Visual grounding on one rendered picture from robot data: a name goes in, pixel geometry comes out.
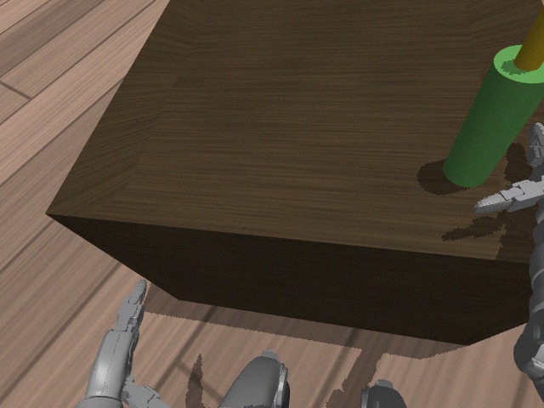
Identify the bottle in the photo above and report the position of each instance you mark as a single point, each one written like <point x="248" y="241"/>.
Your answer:
<point x="512" y="89"/>

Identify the right robot hand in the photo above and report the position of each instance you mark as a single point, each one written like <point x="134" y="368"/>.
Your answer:
<point x="524" y="193"/>

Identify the left robot hand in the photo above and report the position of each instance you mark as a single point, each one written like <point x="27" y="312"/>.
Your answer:
<point x="110" y="375"/>

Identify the right robot arm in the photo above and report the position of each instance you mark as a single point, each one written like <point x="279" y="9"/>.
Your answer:
<point x="528" y="352"/>

